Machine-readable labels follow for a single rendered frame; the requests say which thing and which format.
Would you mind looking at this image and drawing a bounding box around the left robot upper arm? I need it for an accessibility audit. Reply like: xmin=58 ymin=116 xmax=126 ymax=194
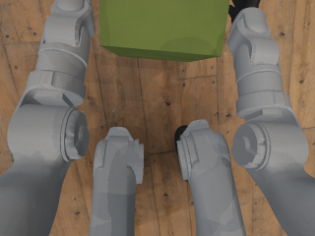
xmin=0 ymin=103 xmax=90 ymax=236

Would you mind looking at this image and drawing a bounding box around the carton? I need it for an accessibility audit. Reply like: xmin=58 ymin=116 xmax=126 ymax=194
xmin=99 ymin=0 xmax=230 ymax=62

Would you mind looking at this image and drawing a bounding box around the right robot shin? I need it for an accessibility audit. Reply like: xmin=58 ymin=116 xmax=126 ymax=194
xmin=182 ymin=119 xmax=231 ymax=165

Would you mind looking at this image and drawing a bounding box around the robot right thigh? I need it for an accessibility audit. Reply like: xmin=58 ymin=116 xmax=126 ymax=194
xmin=176 ymin=128 xmax=247 ymax=236

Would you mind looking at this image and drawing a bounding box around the robot left forearm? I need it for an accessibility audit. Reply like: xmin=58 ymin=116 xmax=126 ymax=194
xmin=7 ymin=0 xmax=96 ymax=151

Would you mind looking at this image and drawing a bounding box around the right robot hand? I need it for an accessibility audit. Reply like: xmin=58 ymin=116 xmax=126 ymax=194
xmin=228 ymin=0 xmax=261 ymax=23

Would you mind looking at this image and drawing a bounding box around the robot right forearm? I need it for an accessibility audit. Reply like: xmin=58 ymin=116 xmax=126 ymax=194
xmin=226 ymin=7 xmax=303 ymax=132

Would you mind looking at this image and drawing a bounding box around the right robot upper arm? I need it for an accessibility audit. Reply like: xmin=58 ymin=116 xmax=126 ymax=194
xmin=230 ymin=120 xmax=315 ymax=236

